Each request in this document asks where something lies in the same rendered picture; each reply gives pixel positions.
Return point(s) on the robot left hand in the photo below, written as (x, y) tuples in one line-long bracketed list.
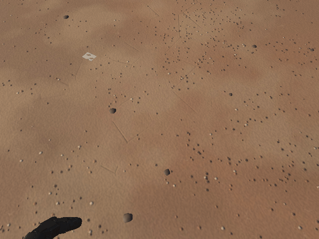
[(54, 226)]

